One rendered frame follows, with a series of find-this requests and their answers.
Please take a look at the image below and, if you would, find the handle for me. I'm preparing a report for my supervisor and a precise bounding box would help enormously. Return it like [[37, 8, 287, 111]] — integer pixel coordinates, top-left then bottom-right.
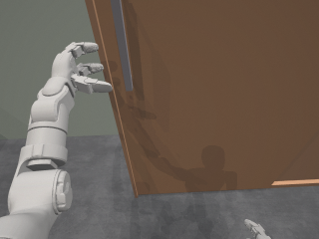
[[110, 0, 133, 92]]

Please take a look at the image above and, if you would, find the wardrobe door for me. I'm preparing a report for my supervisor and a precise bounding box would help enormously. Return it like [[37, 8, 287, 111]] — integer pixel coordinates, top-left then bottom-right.
[[94, 0, 319, 195], [275, 129, 319, 181]]

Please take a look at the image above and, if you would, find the robot right hand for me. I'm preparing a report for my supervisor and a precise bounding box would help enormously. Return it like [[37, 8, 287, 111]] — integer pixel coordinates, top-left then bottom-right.
[[244, 219, 271, 239]]

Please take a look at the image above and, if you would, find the robot left hand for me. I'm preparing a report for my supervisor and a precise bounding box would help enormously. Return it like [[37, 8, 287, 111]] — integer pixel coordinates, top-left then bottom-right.
[[51, 42, 113, 95]]

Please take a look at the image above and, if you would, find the left robot upper arm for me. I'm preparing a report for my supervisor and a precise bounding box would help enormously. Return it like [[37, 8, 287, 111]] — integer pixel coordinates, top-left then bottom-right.
[[0, 169, 73, 239]]

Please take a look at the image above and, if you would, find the left robot forearm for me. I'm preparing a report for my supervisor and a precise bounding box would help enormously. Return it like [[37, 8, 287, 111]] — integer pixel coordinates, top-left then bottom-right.
[[7, 76, 76, 213]]

